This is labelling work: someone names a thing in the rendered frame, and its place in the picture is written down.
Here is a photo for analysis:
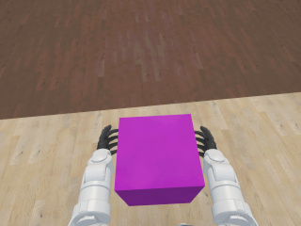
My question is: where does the carton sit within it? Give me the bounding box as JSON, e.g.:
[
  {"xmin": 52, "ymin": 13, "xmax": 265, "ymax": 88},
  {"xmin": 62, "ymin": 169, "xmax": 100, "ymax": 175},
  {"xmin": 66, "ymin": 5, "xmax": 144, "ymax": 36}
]
[{"xmin": 114, "ymin": 114, "xmax": 205, "ymax": 206}]

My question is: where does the left robot hand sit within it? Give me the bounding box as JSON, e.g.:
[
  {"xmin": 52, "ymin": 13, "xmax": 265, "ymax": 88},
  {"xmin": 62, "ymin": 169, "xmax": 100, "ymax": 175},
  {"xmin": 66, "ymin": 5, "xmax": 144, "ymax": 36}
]
[{"xmin": 97, "ymin": 124, "xmax": 119, "ymax": 155}]

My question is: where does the left robot forearm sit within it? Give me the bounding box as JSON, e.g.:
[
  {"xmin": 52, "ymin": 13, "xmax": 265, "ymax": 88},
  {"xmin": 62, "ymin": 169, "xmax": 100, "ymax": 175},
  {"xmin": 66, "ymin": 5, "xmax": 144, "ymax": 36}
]
[{"xmin": 68, "ymin": 149, "xmax": 114, "ymax": 226}]

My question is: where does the right robot forearm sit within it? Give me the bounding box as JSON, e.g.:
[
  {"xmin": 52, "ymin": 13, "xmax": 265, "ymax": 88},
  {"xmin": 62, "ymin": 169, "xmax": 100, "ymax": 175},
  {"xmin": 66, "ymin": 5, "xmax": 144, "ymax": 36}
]
[{"xmin": 203, "ymin": 149, "xmax": 259, "ymax": 226}]

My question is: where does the right robot hand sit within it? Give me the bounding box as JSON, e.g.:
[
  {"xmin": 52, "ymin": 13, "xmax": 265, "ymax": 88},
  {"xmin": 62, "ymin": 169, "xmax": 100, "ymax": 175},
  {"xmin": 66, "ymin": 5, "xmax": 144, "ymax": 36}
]
[{"xmin": 194, "ymin": 126, "xmax": 217, "ymax": 158}]

